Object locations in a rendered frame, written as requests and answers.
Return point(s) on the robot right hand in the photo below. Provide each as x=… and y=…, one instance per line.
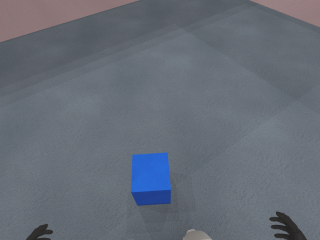
x=294, y=233

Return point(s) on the robot left hand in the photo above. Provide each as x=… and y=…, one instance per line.
x=41, y=230

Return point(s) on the carton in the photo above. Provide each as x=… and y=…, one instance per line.
x=150, y=179

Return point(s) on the robot right thigh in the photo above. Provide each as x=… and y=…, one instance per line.
x=196, y=235

